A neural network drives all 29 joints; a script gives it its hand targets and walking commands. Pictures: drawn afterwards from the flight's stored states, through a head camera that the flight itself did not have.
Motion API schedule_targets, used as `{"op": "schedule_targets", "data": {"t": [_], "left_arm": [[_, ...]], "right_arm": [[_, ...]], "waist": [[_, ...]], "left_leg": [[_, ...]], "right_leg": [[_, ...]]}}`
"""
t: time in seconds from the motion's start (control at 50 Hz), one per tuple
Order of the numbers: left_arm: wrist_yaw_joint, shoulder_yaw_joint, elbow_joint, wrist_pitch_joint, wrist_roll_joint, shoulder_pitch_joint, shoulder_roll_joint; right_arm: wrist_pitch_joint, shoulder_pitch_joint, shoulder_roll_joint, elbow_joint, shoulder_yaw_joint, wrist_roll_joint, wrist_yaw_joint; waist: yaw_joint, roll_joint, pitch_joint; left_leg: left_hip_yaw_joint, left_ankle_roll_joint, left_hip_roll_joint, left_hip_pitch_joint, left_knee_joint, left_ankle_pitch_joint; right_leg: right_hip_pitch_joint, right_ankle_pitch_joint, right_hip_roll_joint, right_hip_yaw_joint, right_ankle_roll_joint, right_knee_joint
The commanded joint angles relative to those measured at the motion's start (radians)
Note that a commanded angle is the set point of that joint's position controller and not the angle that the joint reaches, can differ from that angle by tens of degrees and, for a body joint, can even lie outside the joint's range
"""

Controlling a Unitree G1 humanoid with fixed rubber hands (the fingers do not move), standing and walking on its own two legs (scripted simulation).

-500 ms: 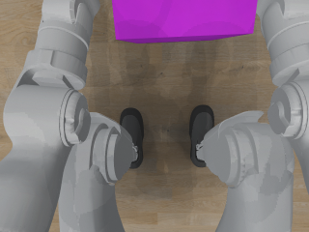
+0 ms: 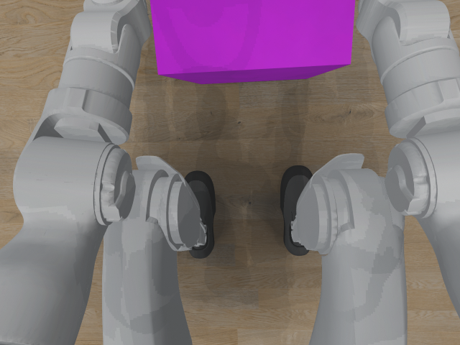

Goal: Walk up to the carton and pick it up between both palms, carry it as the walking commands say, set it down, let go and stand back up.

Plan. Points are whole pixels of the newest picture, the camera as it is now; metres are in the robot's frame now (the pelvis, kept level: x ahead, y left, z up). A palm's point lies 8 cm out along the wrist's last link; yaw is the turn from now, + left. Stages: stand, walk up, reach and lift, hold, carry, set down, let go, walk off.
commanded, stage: reach and lift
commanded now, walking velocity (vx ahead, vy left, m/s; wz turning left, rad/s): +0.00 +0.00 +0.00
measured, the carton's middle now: out of the picture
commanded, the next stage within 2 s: none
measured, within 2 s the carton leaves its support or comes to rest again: neither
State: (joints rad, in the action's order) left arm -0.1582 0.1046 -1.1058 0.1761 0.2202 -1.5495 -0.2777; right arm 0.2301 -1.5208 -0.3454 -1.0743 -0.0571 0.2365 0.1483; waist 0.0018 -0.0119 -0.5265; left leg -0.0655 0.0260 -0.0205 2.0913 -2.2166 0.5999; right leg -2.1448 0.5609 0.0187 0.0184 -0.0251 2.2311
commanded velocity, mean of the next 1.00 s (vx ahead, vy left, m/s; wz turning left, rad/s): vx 0.00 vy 0.00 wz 0.00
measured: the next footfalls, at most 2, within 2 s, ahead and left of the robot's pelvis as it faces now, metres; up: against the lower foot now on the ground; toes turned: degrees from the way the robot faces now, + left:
none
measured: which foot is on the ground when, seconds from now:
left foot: down 0.00-1.00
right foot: down 0.00-1.00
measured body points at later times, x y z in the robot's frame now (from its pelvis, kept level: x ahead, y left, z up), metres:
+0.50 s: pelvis -0.01 +0.00 +0.02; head +0.34 -0.03 +0.29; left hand +0.57 +0.12 -0.09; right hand +0.56 -0.17 -0.11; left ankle +0.12 +0.11 -0.34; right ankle +0.13 -0.11 -0.34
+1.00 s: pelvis -0.02 +0.00 +0.06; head +0.30 -0.05 +0.36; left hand +0.55 +0.12 -0.02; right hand +0.54 -0.18 -0.04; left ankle +0.12 +0.12 -0.34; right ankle +0.13 -0.11 -0.34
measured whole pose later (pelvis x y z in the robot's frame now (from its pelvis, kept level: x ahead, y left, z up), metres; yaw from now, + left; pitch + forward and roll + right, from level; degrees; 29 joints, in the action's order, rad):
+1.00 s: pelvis -0.02 +0.00 +0.06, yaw -2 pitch +20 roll +5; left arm -0.14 0.34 -0.86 0.37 0.10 -1.43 -0.20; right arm 0.43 -1.46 -0.28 -0.90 -0.07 0.10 0.22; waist 0.00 -0.01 -0.53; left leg -0.07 0.01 -0.02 1.79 -2.03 0.57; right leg -1.87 0.52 0.06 0.04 -0.03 2.05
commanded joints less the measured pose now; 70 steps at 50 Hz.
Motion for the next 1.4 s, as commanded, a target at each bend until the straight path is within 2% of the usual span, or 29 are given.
{"op": "schedule_targets", "data": {"t": [0.0,0.02,0.12,0.14,0.16,0.24,0.26,0.3,0.34,0.38,0.5,0.54,0.62,0.64,0.66,0.7,0.82,0.84,0.9,0.96,1.04,1.06,1.14,1.16,1.18,1.24,1.28,1.34,1.38], "left_arm": [[0.26,-0.227,0.402,0.0,0.031,-0.715,0.972],[0.259,-0.226,0.424,0.005,0.036,-0.729,0.976],[0.267,-0.203,0.425,0.041,0.008,-0.743,1.008],[0.267,-0.193,0.439,0.041,0.002,-0.764,1.006],[0.263,-0.202,0.448,0.047,0.008,-0.756,1.018],[0.261,-0.179,0.436,0.063,-0.02,-0.721,1.039],[0.265,-0.185,0.438,0.066,-0.02,-0.728,1.055],[0.263,-0.197,0.472,0.072,-0.019,-0.718,1.062],[0.257,-0.204,0.51,0.072,-0.017,-0.739,1.054],[0.258,-0.207,0.503,0.08,-0.006,-0.714,1.081],[0.265,-0.185,0.525,0.109,-0.037,-0.656,1.095],[0.275,-0.182,0.513,0.122,-0.05,-0.646,1.107],[0.28,-0.187,0.561,0.141,-0.063,-0.652,1.115],[0.282,-0.187,0.562,0.143,-0.062,-0.648,1.128],[0.284,-0.175,0.55,0.146,-0.07,-0.651,1.114],[0.283,-0.178,0.578,0.149,-0.07,-0.68,1.118],[0.287,-0.189,0.625,0.171,-0.063,-0.694,1.127],[0.292,-0.178,0.576,0.181,-0.077,-0.682,1.135],[0.3,-0.172,0.583,0.192,-0.083,-0.683,1.152],[0.301,-0.186,0.617,0.211,-0.07,-0.665,1.156],[0.312,-0.156,0.583,0.221,-0.094,-0.665,1.164],[0.314,-0.162,0.604,0.223,-0.097,-0.656,1.169],[0.322,-0.166,0.605,0.231,-0.098,-0.654,1.174],[0.323,-0.163,0.573,0.235,-0.104,-0.624,1.181],[0.325,-0.168,0.582,0.235,-0.099,-0.648,1.199],[0.327,-0.152,0.585,0.237,-0.103,-0.67,1.174],[0.327,-0.197,0.653,0.242,-0.079,-0.689,1.195],[0.331,-0.181,0.604,0.248,-0.095,-0.666,1.194],[0.331,-0.162,0.557,0.255,-0.112,-0.64,1.222]], "right_arm": [[-0.047,-0.84,1.006,0.444,0.286,0.05,-0.297],[-0.043,-0.857,1.009,0.475,0.278,0.045,-0.295],[-0.021,-0.889,1.033,0.489,0.254,0.044,-0.297],[-0.013,-0.875,1.044,0.478,0.244,0.03,-0.299],[-0.01,-0.884,1.047,0.508,0.247,0.037,-0.301],[0.002,-0.879,1.076,0.504,0.231,0.041,-0.306],[0.003,-0.862,1.077,0.501,0.22,0.027,-0.306],[0.005,-0.866,1.068,0.536,0.225,0.027,-0.31],[0.005,-0.877,1.083,0.562,0.237,0.044,-0.305],[0.01,-0.87,1.081,0.583,0.244,0.034,-0.297],[0.035,-0.86,1.155,0.648,0.279,0.049,-0.291],[0.052,-0.813,1.171,0.598,0.252,0.022,-0.289],[0.07,-0.803,1.223,0.614,0.251,0.023,-0.29],[0.071,-0.799,1.221,0.633,0.254,0.018,-0.288],[0.073,-0.801,1.219,0.604,0.242,0.016,-0.286],[0.078,-0.789,1.232,0.597,0.23,0.013,-0.289],[0.095,-0.833,1.27,0.669,0.262,0.029,-0.28],[0.102,-0.802,1.265,0.608,0.225,0.006,-0.281],[0.115,-0.792,1.29,0.607,0.217,-0.004,-0.284],[0.129,-0.836,1.309,0.692,0.272,0.031,-0.278],[0.148,-0.782,1.329,0.61,0.229,0.0,-0.286],[0.148,-0.779,1.35,0.635,0.245,0.01,-0.288],[0.155,-0.786,1.348,0.646,0.243,0.003,-0.293],[0.153,-0.775,1.352,0.625,0.244,0.002,-0.296],[0.155,-0.782,1.358,0.634,0.237,-0.005,-0.296],[0.164,-0.78,1.376,0.613,0.237,0.005,-0.298],[0.165,-0.793,1.368,0.666,0.258,0.014,-0.298],[0.172,-0.778,1.375,0.632,0.241,0.001,-0.299],[0.176,-0.759,1.37,0.607,0.217,-0.025,-0.308]], "waist": [[0.054,0.1,1.794],[0.041,0.107,1.836],[0.061,0.075,1.855],[0.056,0.11,1.861],[0.049,0.092,1.896],[0.075,0.063,1.928],[0.055,0.075,1.939],[0.051,0.064,1.996],[0.077,0.053,2.087],[0.045,0.066,2.114],[0.096,0.096,2.204],[0.088,0.109,2.165],[0.112,0.095,2.22],[0.097,0.109,2.234],[0.115,0.111,2.188],[0.105,0.095,2.212],[0.127,0.111,2.322],[0.113,0.101,2.263],[0.115,0.1,2.28],[0.13,0.12,2.412],[0.132,0.124,2.29],[0.151,0.121,2.331],[0.138,0.121,2.352],[0.155,0.113,2.326],[0.134,0.123,2.339],[0.15,0.117,2.321],[0.124,0.108,2.427],[0.142,0.105,2.37],[0.125,0.118,2.316]], "left_leg": [[0.01,0.01,0.156,-0.71,0.19,-0.402],[0.017,0.015,0.159,-0.734,0.198,-0.401],[0.012,0.013,0.161,-0.753,0.23,-0.377],[0.011,0.013,0.162,-0.74,0.23,-0.362],[0.016,0.013,0.162,-0.775,0.238,-0.387],[0.014,0.014,0.167,-0.814,0.254,-0.407],[0.019,0.011,0.166,-0.805,0.254,-0.405],[0.017,0.007,0.169,-0.843,0.26,-0.436],[0.016,0.004,0.171,-0.884,0.261,-0.468],[0.016,0.006,0.177,-0.877,0.259,-0.468],[0.003,0.015,0.178,-0.873,0.295,-0.473],[0.011,0.017,0.179,-0.84,0.315,-0.433],[0.008,0.014,0.182,-0.857,0.343,-0.429],[0.006,0.014,0.183,-0.856,0.342,-0.43],[0.008,0.015,0.181,-0.819,0.347,-0.4],[0.013,0.014,0.183,-0.85,0.362,-0.4],[0.008,0.015,0.189,-0.913,0.399,-0.404],[0.009,0.013,0.185,-0.875,0.407,-0.366],[0.009,0.014,0.185,-0.876,0.426,-0.347],[0.005,0.015,0.19,-0.945,0.437,-0.39],[0.005,0.016,0.184,-0.865,0.471,-0.305],[-0.001,0.015,0.186,-0.905,0.483,-0.335],[0.009,0.015,0.186,-0.928,0.516,-0.338],[0.008,0.013,0.184,-0.923,0.523,-0.327],[0.014,0.014,0.187,-0.932,0.531,-0.309],[0.014,0.017,0.186,-0.925,0.553,-0.281],[0.01,0.011,0.19,-0.997,0.567,-0.318],[0.01,0.011,0.188,-0.981,0.593,-0.29],[0.022,0.01,0.186,-0.982,0.617,-0.258]], "right_leg": [[0.752,-0.366,0.09,-0.071,0.02,-0.201],[0.771,-0.366,0.095,-0.076,0.021,-0.204],[0.781,-0.346,0.096,-0.083,0.014,-0.23],[0.789,-0.332,0.097,-0.083,0.017,-0.242],[0.79,-0.351,0.101,-0.087,0.017,-0.238],[0.776,-0.356,0.108,-0.092,0.015,-0.24],[0.777,-0.36,0.11,-0.094,0.01,-0.247],[0.788,-0.38,0.113,-0.099,0.011,-0.247],[0.828,-0.408,0.115,-0.096,0.008,-0.248],[0.872,-0.422,0.115,-0.093,0.013,-0.258],[0.974,-0.456,0.121,-0.075,0.025,-0.302],[0.945,-0.416,0.126,-0.08,0.025,-0.314],[0.971,-0.419,0.136,-0.071,0.022,-0.335],[0.997,-0.428,0.135,-0.07,0.026,-0.344],[0.97,-0.398,0.134,-0.065,0.026,-0.346],[0.964,-0.388,0.137,-0.063,0.024,-0.355],[1.062,-0.405,0.144,-0.059,0.029,-0.387],[1.031,-0.369,0.141,-0.06,0.024,-0.398],[1.047,-0.348,0.144,-0.056,0.023,-0.418],[1.157,-0.398,0.146,-0.051,0.036,-0.433],[1.116,-0.316,0.144,-0.038,0.032,-0.469],[1.145,-0.339,0.145,-0.04,0.036,-0.475],[1.171,-0.345,0.149,-0.041,0.038,-0.504],[1.168,-0.332,0.149,-0.035,0.034,-0.509],[1.168,-0.311,0.15,-0.037,0.034,-0.518],[1.179,-0.278,0.146,-0.026,0.04,-0.538],[1.243,-0.324,0.147,-0.034,0.04,-0.558],[1.216,-0.289,0.148,-0.032,0.04,-0.576],[1.181,-0.248,0.147,-0.039,0.037,-0.596]]}}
